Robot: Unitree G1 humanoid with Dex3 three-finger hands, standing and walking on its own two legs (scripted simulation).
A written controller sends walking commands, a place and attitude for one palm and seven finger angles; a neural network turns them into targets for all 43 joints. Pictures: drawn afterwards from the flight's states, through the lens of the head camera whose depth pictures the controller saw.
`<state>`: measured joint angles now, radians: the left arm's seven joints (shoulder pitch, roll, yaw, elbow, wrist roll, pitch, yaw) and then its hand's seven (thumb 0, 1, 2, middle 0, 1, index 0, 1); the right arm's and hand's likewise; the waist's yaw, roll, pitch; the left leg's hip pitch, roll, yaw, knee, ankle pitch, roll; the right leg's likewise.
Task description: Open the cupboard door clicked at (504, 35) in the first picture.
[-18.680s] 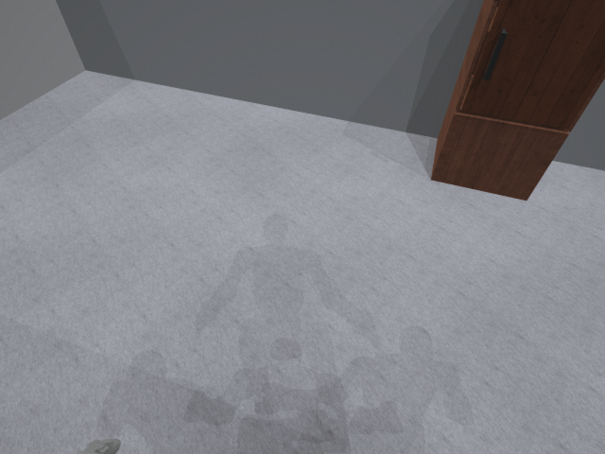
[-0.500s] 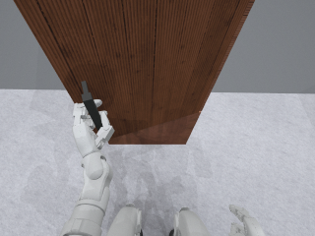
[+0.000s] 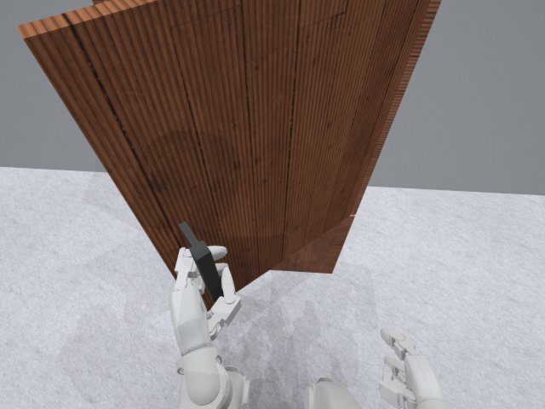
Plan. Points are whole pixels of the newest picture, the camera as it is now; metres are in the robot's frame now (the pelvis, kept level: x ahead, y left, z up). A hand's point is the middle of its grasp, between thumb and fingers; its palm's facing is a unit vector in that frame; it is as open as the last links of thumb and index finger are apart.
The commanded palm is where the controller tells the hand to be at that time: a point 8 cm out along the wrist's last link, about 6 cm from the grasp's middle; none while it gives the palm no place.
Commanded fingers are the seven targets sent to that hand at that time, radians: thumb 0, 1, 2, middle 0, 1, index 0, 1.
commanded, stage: open thumb and fingers to let go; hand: left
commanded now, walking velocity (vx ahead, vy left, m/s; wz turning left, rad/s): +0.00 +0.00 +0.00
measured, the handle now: (203, 266) +0.32 +0.12 +0.02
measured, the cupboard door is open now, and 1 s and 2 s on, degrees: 39 38 40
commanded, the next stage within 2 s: slide the hand sideways off the handle in 0.80 s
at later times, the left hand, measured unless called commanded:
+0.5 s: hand (225, 294) +0.28 +0.09 +0.01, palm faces +0.39 -0.92 -0.02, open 12.5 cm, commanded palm +0.23 +0.13 +0.01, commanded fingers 0.00 -0.50 0.30 -0.26 -0.95 -0.26 -0.95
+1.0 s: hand (222, 303) +0.27 +0.09 +0.01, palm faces +0.19 -0.98 -0.06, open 15.2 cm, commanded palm +0.24 +0.12 +0.01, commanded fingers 0.00 -0.50 0.30 -0.15 -0.30 -0.15 -0.30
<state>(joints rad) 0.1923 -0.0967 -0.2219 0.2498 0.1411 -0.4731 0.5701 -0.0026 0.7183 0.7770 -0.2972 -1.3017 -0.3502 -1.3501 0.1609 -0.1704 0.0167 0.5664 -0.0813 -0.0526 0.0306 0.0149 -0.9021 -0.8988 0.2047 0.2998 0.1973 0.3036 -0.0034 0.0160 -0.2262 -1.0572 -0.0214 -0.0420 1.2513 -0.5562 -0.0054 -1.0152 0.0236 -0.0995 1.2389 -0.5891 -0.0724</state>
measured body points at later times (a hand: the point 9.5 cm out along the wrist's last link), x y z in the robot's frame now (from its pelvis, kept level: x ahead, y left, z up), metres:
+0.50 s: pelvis -0.01 -0.01 -0.01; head +0.07 -0.02 +0.44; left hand +0.25 +0.13 +0.01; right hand +0.16 -0.23 -0.12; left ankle +0.02 +0.12 -0.63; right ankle +0.00 -0.08 -0.63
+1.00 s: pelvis -0.02 +0.01 -0.01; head +0.07 +0.01 +0.43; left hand +0.25 +0.14 +0.01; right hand +0.17 -0.20 -0.11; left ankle +0.02 +0.12 -0.63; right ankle +0.00 -0.08 -0.63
